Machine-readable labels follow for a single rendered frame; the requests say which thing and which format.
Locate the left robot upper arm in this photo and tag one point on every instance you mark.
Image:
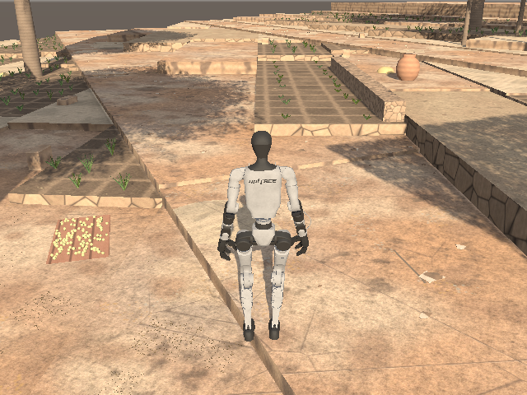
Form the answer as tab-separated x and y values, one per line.
236	175

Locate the robot torso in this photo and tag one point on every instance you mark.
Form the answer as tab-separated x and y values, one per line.
263	198

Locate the left robot forearm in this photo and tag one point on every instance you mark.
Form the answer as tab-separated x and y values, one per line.
227	224

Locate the right robot upper arm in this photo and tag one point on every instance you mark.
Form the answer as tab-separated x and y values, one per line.
292	189

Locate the robot left foot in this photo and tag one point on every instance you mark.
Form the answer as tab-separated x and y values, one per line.
249	334

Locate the right robot forearm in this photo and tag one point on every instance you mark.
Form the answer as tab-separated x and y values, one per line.
298	217

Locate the right robot hand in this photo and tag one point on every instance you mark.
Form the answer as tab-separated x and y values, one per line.
303	242

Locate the left robot hand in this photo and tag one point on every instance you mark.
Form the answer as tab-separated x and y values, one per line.
222	248

